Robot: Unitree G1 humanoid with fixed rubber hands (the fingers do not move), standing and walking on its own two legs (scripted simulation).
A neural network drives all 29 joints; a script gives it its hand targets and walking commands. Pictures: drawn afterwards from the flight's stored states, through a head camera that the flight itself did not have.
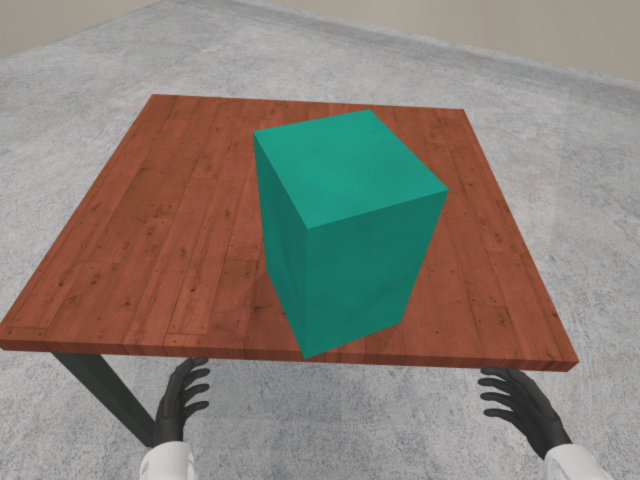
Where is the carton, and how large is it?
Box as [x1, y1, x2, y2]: [253, 109, 448, 359]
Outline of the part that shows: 369,109 253,131 266,269 304,359 399,322 448,190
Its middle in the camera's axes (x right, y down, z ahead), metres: +0.02 +0.00 +0.57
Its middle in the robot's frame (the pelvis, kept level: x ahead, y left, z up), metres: +0.42 +0.01 +0.06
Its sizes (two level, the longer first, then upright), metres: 0.188 0.171 0.287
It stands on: a table, 0.70 m high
